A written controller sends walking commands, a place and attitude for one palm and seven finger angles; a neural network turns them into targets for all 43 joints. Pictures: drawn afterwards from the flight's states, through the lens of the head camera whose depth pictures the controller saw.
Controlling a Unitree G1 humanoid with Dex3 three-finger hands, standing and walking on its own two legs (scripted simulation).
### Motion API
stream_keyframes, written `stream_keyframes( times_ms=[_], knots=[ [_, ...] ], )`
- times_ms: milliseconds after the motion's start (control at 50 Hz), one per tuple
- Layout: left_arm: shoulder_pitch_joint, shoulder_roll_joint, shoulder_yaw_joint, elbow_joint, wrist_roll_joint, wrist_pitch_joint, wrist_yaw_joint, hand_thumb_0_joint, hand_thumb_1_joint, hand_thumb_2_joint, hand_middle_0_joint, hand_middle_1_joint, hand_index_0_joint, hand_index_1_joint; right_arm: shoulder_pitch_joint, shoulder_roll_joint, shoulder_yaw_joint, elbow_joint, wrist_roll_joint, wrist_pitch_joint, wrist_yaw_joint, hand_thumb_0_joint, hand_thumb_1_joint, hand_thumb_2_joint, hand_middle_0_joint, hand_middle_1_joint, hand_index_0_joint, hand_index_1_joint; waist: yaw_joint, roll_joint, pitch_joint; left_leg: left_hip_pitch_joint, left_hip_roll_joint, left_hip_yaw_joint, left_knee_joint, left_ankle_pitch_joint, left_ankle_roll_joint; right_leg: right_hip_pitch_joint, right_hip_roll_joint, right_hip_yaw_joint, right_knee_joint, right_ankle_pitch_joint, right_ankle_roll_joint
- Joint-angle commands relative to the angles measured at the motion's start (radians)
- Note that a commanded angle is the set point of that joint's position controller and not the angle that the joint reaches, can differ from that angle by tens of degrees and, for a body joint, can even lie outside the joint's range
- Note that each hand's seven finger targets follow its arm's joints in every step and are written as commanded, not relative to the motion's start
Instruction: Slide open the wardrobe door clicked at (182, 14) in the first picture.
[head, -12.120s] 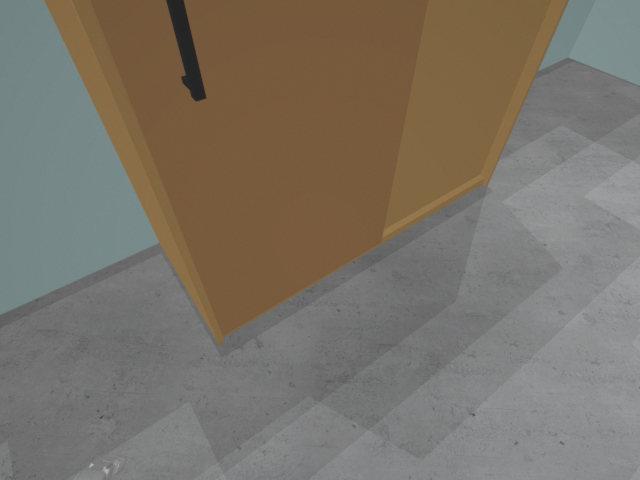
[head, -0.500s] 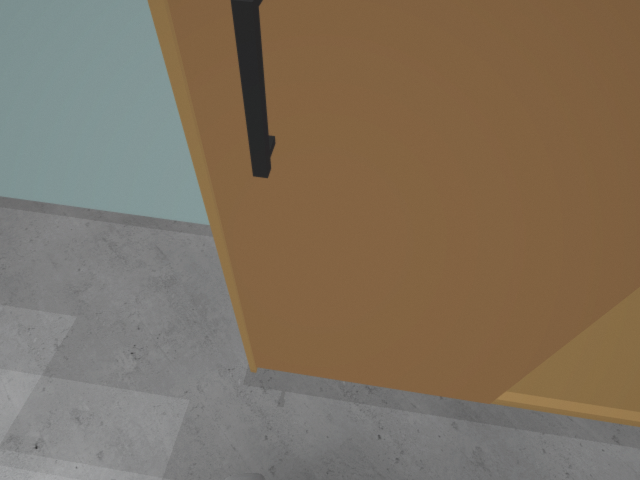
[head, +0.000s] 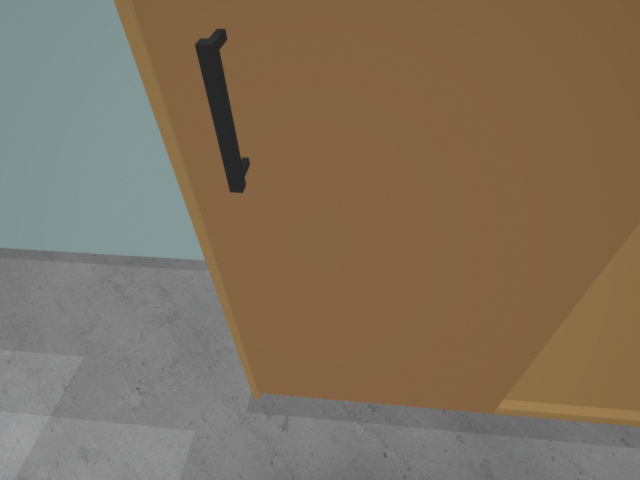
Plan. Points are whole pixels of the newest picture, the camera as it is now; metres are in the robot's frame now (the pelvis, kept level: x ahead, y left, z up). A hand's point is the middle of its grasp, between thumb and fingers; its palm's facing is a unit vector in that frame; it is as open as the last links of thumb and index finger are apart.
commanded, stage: come to a stop and stand still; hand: left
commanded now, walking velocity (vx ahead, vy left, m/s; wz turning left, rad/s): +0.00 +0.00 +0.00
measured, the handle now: (229, 117) +0.49 +0.14 +0.24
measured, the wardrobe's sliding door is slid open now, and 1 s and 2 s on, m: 0.00 0.00 0.00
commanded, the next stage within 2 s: look again from close up in 0.92 s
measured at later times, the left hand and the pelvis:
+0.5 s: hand out of the picture +0.03 +0.19 -0.17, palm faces -0.02 -0.98 -0.19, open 7.4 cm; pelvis +0.03 +0.02 +0.01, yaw -1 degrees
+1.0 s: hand out of the picture +0.07 +0.23 -0.17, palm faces -0.02 -0.97 -0.23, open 7.4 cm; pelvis +0.05 +0.03 +0.01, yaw -1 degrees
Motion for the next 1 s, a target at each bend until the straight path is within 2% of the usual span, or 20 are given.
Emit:
stream_keyframes(
  times_ms=[0,40,80,120,220,260,320,380,460,540,640,680,700,780,840,860,920,980],
  knots=[
    [-0.001,0.156,0.03,-0.059,-0.007,-0.013,-0.001,0.0,0.9,0.9,-0.2,-0.3,-0.2,-0.3,0.036,-0.065,0.002,-0.027,0.0,-0.022,0.0,0.0,-0.9,-0.9,0.2,0.3,0.2,0.3,0.001,-0.073,0.107,0.011,0.024,-0.054,-0.094,-0.119,0.027,-0.165,-0.121,0.173,-0.264,-0.255,-0.033],
    [-0.002,0.157,0.028,-0.049,-0.009,-0.011,-0.004,0.0,0.9,0.9,-0.2,-0.3,-0.2,-0.3,0.047,-0.066,0.006,-0.012,0.001,-0.024,-0.001,0.0,-0.9,-0.9,0.2,0.3,0.2,0.3,0.004,-0.058,0.103,0.001,0.029,-0.064,-0.112,-0.13,0.027,-0.153,-0.115,0.169,-0.259,-0.251,-0.032],
    [0.005,0.156,0.027,-0.041,-0.01,-0.013,-0.005,0.0,0.9,0.9,-0.2,-0.3,-0.2,-0.3,0.053,-0.067,0.011,0.004,0.002,-0.031,-0.003,0.0,-0.9,-0.9,0.2,0.3,0.2,0.3,0.015,-0.036,0.083,-0.016,0.037,-0.073,-0.137,-0.1,0.029,-0.09,-0.109,0.155,-0.24,-0.173,-0.026],
    [0.004,0.154,0.022,-0.023,-0.014,-0.013,-0.006,0.0,0.9,0.9,-0.2,-0.3,-0.2,-0.3,0.059,-0.068,0.014,0.02,0.004,-0.035,-0.006,0.0,-0.9,-0.9,0.2,0.3,0.2,0.3,0.018,-0.047,0.082,-0.015,0.043,-0.075,-0.146,-0.082,0.028,-0.069,-0.108,0.15,-0.237,-0.139,-0.025],
    [0.012,0.147,0.017,0.014,-0.015,-0.014,-0.008,0.0,0.9,0.9,-0.2,-0.3,-0.2,-0.3,0.073,-0.072,0.019,0.057,0.009,-0.042,-0.011,0.0,-0.9,-0.9,0.2,0.3,0.2,0.3,0.023,-0.021,0.063,-0.005,0.056,-0.089,-0.169,-0.049,0.032,-0.021,-0.101,0.136,-0.225,-0.063,-0.017],
    [0.018,0.143,0.015,0.028,-0.014,-0.017,-0.007,0.0,0.9,0.9,-0.2,-0.3,-0.2,-0.3,0.074,-0.066,0.018,0.071,0.011,-0.045,-0.014,0.0,-0.9,-0.9,0.2,0.3,0.2,0.3,0.025,-0.031,0.055,0.015,0.06,-0.085,-0.167,-0.001,0.034,-0.005,-0.101,0.13,-0.221,-0.002,-0.015],
    [0.021,0.136,0.013,0.048,-0.014,-0.018,-0.006,0.0,0.9,0.9,-0.2,-0.3,-0.2,-0.3,0.073,-0.074,0.017,0.086,0.014,-0.051,-0.017,0.0,-0.9,-0.9,0.2,0.3,0.2,0.3,0.022,-0.012,0.02,0.05,0.067,-0.083,-0.16,0.061,0.036,0.016,-0.102,0.124,-0.2,0.076,-0.009],
    [0.029,0.13,0.012,0.065,-0.012,-0.019,-0.005,0.0,0.9,0.9,-0.2,-0.3,-0.2,-0.3,0.062,-0.075,0.016,0.096,0.017,-0.053,-0.021,0.0,-0.9,-0.9,0.2,0.3,0.2,0.3,0.022,-0.017,0.016,0.072,0.072,-0.083,-0.155,0.102,0.039,0.024,-0.1,0.119,-0.193,0.13,-0.003],
    [0.032,0.123,0.01,0.081,-0.008,-0.018,-0.004,0.0,0.9,0.9,-0.2,-0.3,-0.2,-0.3,0.042,-0.069,0.013,0.102,0.018,-0.051,-0.023,0.0,-0.9,-0.9,0.2,0.3,0.2,0.3,0.021,-0.033,0.048,0.081,0.074,-0.08,-0.165,0.09,0.041,0.005,-0.1,0.118,-0.204,0.128,0.002],
    [0.031,0.122,0.009,0.092,-0.008,-0.016,-0.005,0.0,0.9,0.9,-0.2,-0.3,-0.2,-0.3,0.015,-0.083,0.01,0.1,0.017,-0.049,-0.023,0.0,-0.9,-0.9,0.2,0.3,0.2,0.3,0.018,-0.037,0.051,0.102,0.075,-0.084,-0.173,0.086,0.042,-0.01,-0.102,0.122,-0.21,0.115,0.008],
    [0.027,0.133,0.011,0.097,-0.006,-0.016,-0.006,0.0,0.9,0.9,-0.2,-0.3,-0.2,-0.3,-0.017,-0.101,0.008,0.096,0.017,-0.053,-0.024,0.0,-0.9,-0.9,0.2,0.3,0.2,0.3,0.02,-0.023,0.032,0.126,0.078,-0.084,-0.179,0.119,0.046,0.003,-0.107,0.119,-0.208,0.14,0.013],
    [0.026,0.143,0.012,0.099,-0.004,-0.02,-0.006,0.0,0.9,0.9,-0.2,-0.3,-0.2,-0.3,-0.027,-0.106,0.007,0.095,0.017,-0.055,-0.025,0.0,-0.9,-0.9,0.2,0.3,0.2,0.3,0.021,-0.028,0.014,0.144,0.078,-0.078,-0.167,0.18,0.047,0.019,-0.113,0.122,-0.201,0.209,0.013],
    [0.02,0.147,0.014,0.098,-0.005,-0.019,-0.006,0.0,0.9,0.9,-0.2,-0.3,-0.2,-0.3,-0.031,-0.11,0.007,0.093,0.017,-0.055,-0.025,0.0,-0.9,-0.9,0.2,0.3,0.2,0.3,0.02,-0.033,0.006,0.147,0.079,-0.08,-0.169,0.181,0.047,0.025,-0.113,0.12,-0.201,0.205,0.013],
    [0.015,0.158,0.015,0.098,-0.004,-0.02,-0.007,0.0,0.9,0.9,-0.2,-0.3,-0.2,-0.3,-0.052,-0.121,0.007,0.092,0.017,-0.056,-0.025,0.0,-0.9,-0.9,0.2,0.3,0.2,0.3,0.024,-0.034,0.007,0.152,0.078,-0.079,-0.17,0.207,0.049,0.035,-0.119,0.117,-0.202,0.236,0.015],
    [0.003,0.164,0.015,0.098,-0.005,-0.017,-0.008,0.0,0.9,0.9,-0.2,-0.3,-0.2,-0.3,-0.061,-0.128,0.006,0.092,0.016,-0.054,-0.024,0.0,-0.9,-0.9,0.2,0.3,0.2,0.3,0.023,-0.037,0.016,0.147,0.078,-0.086,-0.183,0.179,0.048,0.031,-0.118,0.118,-0.211,0.201,0.017],
    [0.005,0.168,0.017,0.096,-0.003,-0.019,-0.008,0.0,0.9,0.9,-0.2,-0.3,-0.2,-0.3,-0.062,-0.123,0.006,0.095,0.016,-0.055,-0.024,0.0,-0.9,-0.9,0.2,0.3,0.2,0.3,0.028,-0.049,0.014,0.15,0.078,-0.083,-0.175,0.209,0.05,0.044,-0.121,0.116,-0.208,0.242,0.015],
    [-0.006,0.176,0.017,0.094,-0.006,-0.017,-0.008,0.0,0.9,0.9,-0.2,-0.3,-0.2,-0.3,-0.069,-0.135,0.006,0.096,0.016,-0.055,-0.024,0.0,-0.9,-0.9,0.2,0.3,0.2,0.3,0.026,-0.038,-0.003,0.161,0.078,-0.086,-0.182,0.206,0.049,0.049,-0.124,0.114,-0.208,0.23,0.016],
    [-0.015,0.183,0.018,0.093,-0.005,-0.016,-0.009,0.0,0.9,0.9,-0.2,-0.3,-0.2,-0.3,-0.072,-0.137,0.006,0.099,0.016,-0.055,-0.023,0.0,-0.9,-0.9,0.2,0.3,0.2,0.3,0.027,-0.04,0.015,0.147,0.077,-0.085,-0.189,0.199,0.048,0.05,-0.125,0.112,-0.213,0.224,0.017]
  ],
)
